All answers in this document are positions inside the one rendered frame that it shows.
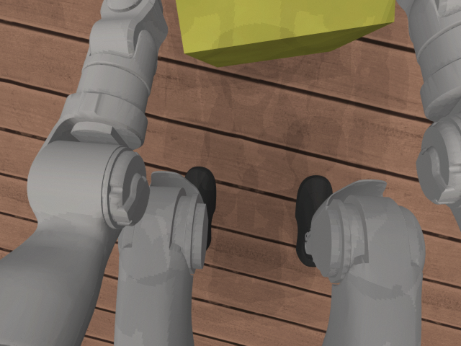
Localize carton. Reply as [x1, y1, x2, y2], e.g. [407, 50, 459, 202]
[176, 0, 395, 67]

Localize robot right forearm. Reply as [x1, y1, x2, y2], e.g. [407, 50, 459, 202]
[396, 0, 461, 122]

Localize robot right upper arm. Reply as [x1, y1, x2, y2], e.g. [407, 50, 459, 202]
[416, 113, 461, 231]

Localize left robot foot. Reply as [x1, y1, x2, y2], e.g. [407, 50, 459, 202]
[185, 167, 216, 250]

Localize robot left forearm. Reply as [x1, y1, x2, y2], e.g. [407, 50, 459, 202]
[27, 0, 168, 207]

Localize robot left upper arm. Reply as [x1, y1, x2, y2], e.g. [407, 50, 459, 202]
[0, 141, 150, 346]

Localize left robot thigh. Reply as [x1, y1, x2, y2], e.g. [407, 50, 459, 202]
[114, 186, 208, 346]

